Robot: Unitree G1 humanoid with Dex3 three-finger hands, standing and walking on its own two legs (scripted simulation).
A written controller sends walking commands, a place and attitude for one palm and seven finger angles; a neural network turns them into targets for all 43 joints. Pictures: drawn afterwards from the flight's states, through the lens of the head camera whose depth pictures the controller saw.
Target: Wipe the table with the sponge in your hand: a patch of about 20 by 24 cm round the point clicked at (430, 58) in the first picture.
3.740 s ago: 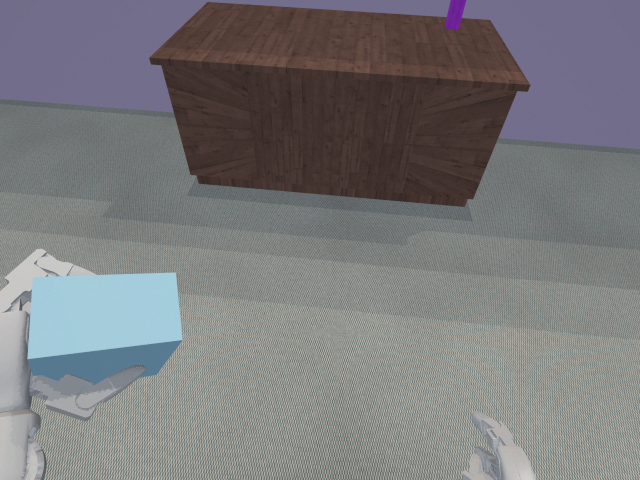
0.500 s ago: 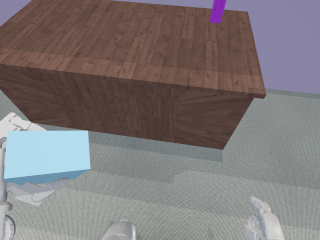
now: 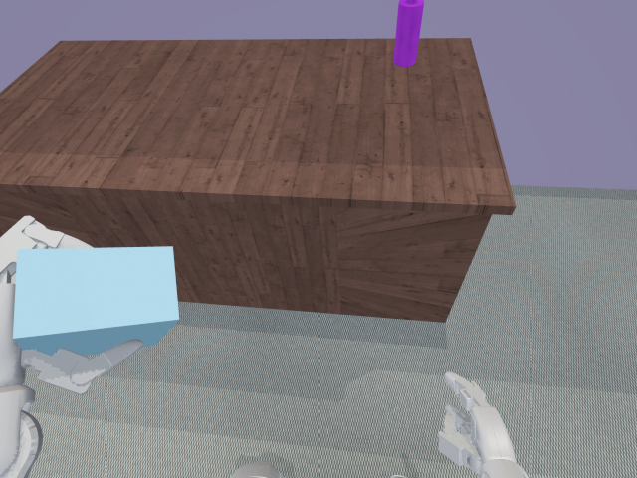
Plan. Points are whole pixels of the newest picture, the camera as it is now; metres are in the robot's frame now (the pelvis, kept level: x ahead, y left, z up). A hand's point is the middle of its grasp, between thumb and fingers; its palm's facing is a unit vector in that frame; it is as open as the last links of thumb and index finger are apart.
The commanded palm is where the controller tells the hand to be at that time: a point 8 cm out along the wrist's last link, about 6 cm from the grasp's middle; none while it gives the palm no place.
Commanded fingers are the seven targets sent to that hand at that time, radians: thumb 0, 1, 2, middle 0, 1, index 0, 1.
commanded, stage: turn to face it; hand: left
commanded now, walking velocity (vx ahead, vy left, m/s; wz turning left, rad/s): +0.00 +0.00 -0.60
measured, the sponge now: (120, 305) +0.23 +0.21 +0.17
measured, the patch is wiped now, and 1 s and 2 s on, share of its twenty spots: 0.00 0.00 0.00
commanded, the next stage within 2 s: take the last steps up to it in 0.60 s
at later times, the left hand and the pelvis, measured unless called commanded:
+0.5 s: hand (140, 307) +0.22 +0.18 +0.19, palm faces +0.17 -0.89 -0.43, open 10.7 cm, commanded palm +0.19 +0.22 +0.20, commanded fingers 0.00 0.10 1.30 -1.20 -1.60 -1.20 -1.60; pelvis -0.05 -0.01 +0.01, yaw -16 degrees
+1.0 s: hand (213, 362) +0.18 +0.10 +0.19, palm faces +0.03 -0.86 -0.50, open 10.8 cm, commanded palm +0.14 +0.16 +0.20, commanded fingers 0.00 0.10 1.30 -1.20 -1.60 -1.20 -1.60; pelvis -0.11 -0.05 +0.02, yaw -21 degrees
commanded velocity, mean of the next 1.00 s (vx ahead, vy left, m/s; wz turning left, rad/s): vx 0.10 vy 0.05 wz -0.25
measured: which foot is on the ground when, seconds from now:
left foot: up 0.00-0.36, down 0.38-0.68, up 0.70-1.00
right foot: down 0.00-0.42, up 0.44-0.64, down 0.66-1.00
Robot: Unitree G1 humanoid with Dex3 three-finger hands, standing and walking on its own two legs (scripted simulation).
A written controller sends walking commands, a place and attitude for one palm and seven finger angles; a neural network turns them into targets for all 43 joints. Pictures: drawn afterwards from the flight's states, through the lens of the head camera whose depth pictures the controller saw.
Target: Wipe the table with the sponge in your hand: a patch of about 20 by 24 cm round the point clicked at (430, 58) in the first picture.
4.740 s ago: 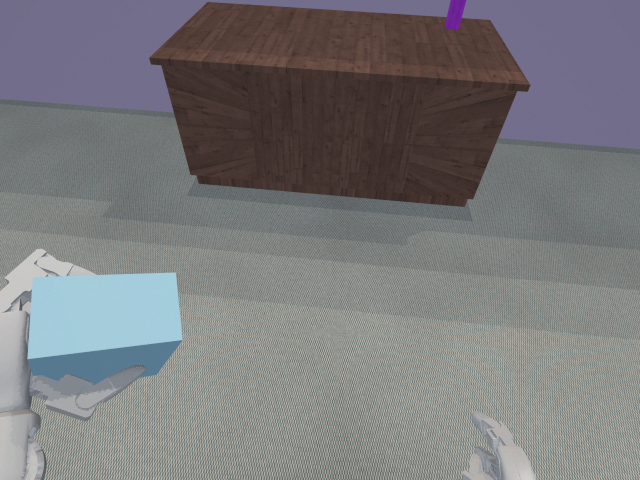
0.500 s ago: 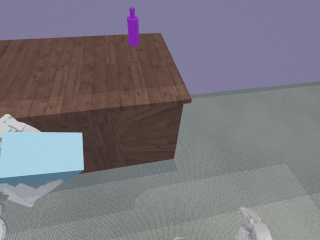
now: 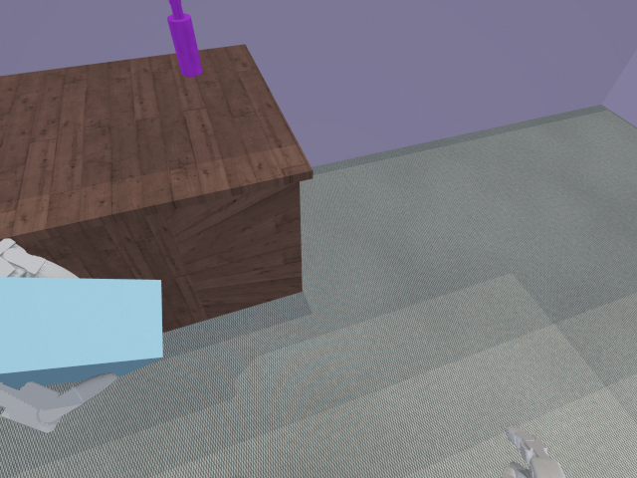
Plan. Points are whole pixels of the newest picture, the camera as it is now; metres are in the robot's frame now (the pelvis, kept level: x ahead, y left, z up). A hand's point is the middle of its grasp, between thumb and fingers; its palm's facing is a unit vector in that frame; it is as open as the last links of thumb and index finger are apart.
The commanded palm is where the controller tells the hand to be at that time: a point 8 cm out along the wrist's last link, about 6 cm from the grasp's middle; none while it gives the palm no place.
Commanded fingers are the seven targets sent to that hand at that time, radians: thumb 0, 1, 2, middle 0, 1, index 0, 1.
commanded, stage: take the last steps up to it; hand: left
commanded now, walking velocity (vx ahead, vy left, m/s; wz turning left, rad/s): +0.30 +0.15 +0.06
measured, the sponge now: (96, 335) +0.22 +0.21 +0.15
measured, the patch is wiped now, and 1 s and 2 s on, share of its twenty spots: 0.00 0.00 0.00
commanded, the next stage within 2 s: come to a stop and stand still in 1.74 s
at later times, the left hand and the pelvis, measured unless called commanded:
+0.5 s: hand (100, 293) +0.26 +0.22 +0.16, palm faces +0.36 -0.81 -0.47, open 10.8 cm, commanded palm +0.20 +0.27 +0.17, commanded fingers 0.00 0.10 1.30 -1.20 -1.60 -1.20 -1.60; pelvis +0.05 -0.01 +0.00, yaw +0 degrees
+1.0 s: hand (87, 183) +0.40 +0.27 +0.17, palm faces +0.32 -0.84 -0.44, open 10.8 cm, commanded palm +0.34 +0.33 +0.17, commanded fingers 0.00 0.10 1.30 -1.20 -1.60 -1.20 -1.60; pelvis +0.17 +0.05 +0.00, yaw -3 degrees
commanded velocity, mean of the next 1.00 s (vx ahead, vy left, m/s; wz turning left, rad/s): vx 0.30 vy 0.13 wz -0.02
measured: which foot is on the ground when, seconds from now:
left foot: up 0.00-0.04, down 0.06-0.34, up 0.36-0.74, down 0.76-1.00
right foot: down 0.00-0.08, up 0.10-0.30, down 0.32-0.78, up 0.80-1.00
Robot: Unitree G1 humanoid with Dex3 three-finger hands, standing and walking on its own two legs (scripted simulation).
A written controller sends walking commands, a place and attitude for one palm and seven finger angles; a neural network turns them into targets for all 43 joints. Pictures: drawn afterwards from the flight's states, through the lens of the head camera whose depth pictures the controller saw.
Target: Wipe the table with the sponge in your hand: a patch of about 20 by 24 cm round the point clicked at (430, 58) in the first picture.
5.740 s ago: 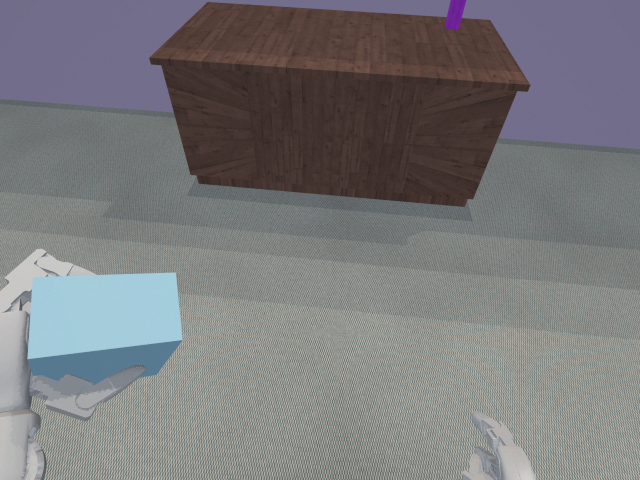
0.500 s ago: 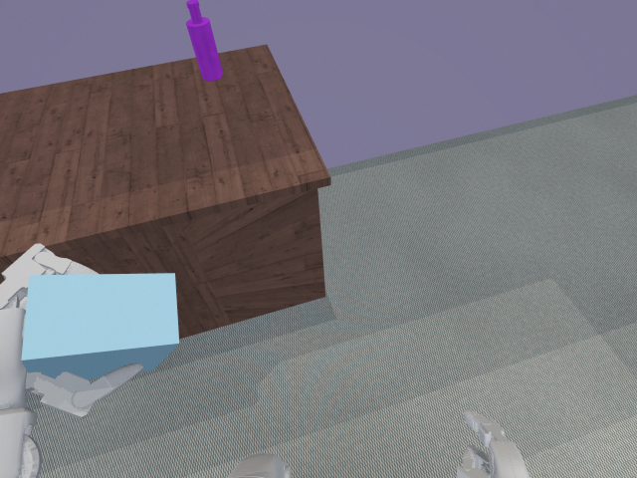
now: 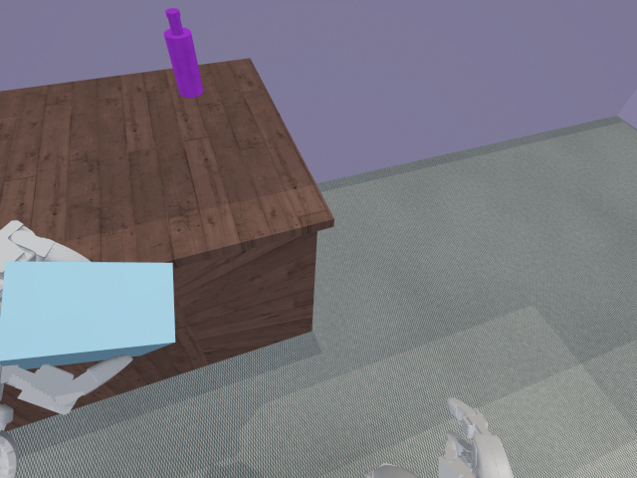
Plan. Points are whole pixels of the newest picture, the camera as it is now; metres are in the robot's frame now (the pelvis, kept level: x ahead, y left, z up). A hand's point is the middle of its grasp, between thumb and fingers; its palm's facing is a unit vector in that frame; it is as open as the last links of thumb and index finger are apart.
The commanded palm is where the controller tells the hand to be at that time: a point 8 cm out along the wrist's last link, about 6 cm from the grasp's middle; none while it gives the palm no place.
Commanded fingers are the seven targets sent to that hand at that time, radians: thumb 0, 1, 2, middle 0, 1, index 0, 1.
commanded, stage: take the last steps up to it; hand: left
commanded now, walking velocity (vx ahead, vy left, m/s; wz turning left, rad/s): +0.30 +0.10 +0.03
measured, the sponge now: (110, 317) +0.23 +0.20 +0.16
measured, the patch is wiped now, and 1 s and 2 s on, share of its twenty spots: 0.00 0.00 0.00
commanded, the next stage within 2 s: come to a stop and stand still in 0.74 s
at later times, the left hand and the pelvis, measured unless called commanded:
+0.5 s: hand (90, 213) +0.33 +0.26 +0.18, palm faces +0.36 -0.81 -0.47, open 10.8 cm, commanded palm +0.28 +0.31 +0.18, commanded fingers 0.00 0.10 1.30 -1.20 -1.60 -1.20 -1.60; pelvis +0.12 +0.03 -0.01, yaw +0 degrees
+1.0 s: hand (112, 168) +0.41 +0.27 +0.16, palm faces +0.39 -0.79 -0.47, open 10.8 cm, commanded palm +0.35 +0.31 +0.18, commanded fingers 0.00 0.10 1.30 -1.20 -1.60 -1.20 -1.60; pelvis +0.19 +0.03 +0.00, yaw -1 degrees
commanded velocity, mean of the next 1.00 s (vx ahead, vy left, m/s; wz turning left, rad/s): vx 0.14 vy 0.07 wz -0.01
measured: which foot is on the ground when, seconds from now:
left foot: down 0.00-0.14, up 0.16-0.50, down 0.52-0.86, up 0.88-1.00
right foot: up 0.00-0.12, down 0.14-0.52, up 0.54-0.80, down 0.82-1.00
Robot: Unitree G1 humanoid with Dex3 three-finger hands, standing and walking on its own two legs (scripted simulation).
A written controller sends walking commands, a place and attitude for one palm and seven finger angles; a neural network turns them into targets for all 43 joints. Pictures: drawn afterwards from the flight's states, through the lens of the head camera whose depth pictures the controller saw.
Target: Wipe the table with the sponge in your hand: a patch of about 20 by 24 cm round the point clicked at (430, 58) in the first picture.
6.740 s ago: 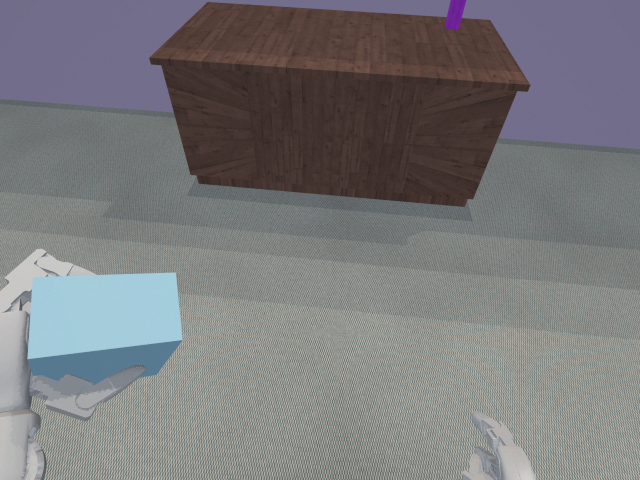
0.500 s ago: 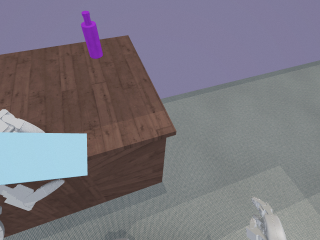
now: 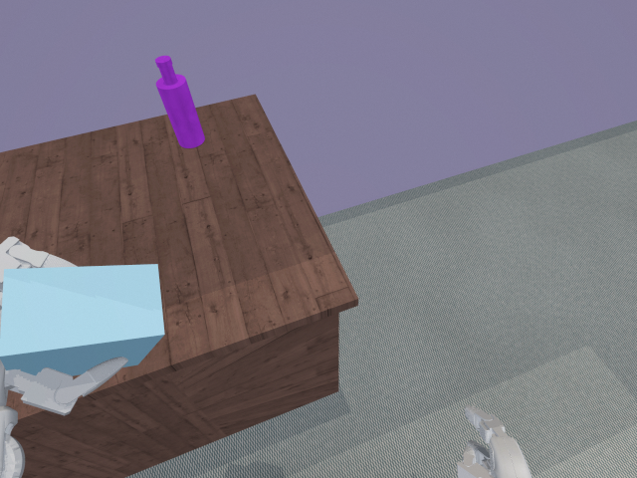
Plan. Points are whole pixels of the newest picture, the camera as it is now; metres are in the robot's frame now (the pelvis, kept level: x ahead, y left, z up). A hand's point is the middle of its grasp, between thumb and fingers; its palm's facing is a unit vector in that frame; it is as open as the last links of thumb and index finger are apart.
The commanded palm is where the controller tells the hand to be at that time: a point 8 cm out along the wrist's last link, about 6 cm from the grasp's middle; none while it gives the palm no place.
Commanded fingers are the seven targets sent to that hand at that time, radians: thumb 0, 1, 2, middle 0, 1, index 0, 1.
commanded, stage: come to a stop and stand still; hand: left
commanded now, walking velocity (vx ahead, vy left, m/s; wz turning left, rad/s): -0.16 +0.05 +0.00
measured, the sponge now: (104, 324) +0.23 +0.21 +0.15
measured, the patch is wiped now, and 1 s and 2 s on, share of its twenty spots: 0.00 0.00 0.00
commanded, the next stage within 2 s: look again from close up in 1.70 s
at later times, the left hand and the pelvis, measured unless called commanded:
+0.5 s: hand (16, 290) +0.24 +0.28 +0.19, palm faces +0.46 -0.75 -0.48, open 10.8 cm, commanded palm +0.16 +0.27 +0.18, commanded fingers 0.00 0.10 1.30 -1.20 -1.60 -1.20 -1.60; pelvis -0.01 +0.00 +0.00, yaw -2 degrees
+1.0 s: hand out of the picture +0.19 +0.30 +0.18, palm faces +0.41 -0.85 -0.32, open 10.8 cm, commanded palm +0.14 +0.33 +0.18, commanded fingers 0.00 0.10 1.30 -1.20 -1.60 -1.20 -1.60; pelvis -0.03 +0.05 +0.00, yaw -1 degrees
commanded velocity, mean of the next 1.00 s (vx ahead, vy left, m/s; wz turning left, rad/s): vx -0.02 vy -0.01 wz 0.00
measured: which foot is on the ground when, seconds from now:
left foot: up 0.00-0.08, down 0.10-1.00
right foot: down 0.00-1.00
